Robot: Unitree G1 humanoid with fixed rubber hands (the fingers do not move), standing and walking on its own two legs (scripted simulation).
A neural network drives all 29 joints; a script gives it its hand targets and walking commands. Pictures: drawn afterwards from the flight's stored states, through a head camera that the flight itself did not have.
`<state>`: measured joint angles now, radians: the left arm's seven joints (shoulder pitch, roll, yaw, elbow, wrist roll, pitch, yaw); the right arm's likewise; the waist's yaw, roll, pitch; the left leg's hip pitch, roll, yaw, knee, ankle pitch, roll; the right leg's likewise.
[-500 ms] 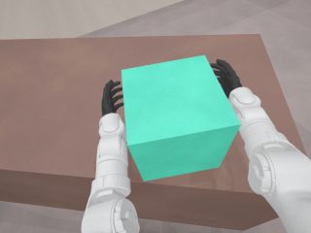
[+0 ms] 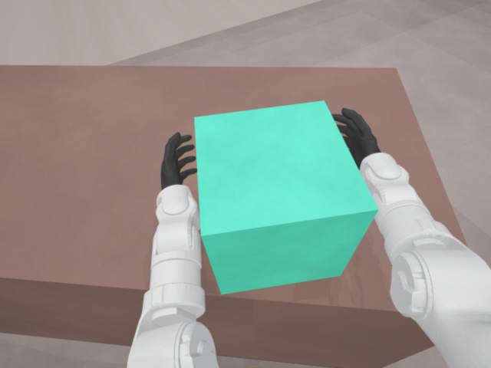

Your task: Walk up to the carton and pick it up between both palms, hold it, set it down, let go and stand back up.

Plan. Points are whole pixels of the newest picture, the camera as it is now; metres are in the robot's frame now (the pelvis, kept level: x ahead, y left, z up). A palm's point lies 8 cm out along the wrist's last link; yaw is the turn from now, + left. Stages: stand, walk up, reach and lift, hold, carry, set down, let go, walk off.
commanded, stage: reach and lift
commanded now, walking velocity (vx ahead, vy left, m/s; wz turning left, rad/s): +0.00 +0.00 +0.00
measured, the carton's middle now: (271, 200) +0.38 +0.05 +0.04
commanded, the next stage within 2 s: none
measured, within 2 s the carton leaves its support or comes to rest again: leaves its support in 0.56 s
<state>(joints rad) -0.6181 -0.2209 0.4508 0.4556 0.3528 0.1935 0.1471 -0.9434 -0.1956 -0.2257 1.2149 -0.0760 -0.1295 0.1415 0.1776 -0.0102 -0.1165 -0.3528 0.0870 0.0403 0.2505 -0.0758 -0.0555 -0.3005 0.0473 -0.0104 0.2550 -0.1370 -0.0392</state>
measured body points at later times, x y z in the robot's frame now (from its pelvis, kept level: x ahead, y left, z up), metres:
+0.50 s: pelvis -0.01 +0.00 +0.00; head +0.02 +0.00 +0.45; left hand +0.36 +0.21 +0.10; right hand +0.46 -0.09 +0.11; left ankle +0.01 +0.16 -0.75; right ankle -0.02 -0.09 -0.75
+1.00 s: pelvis -0.02 +0.01 +0.00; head -0.02 +0.02 +0.45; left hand +0.37 +0.21 +0.15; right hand +0.43 -0.10 +0.15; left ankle +0.01 +0.16 -0.75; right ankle -0.02 -0.09 -0.75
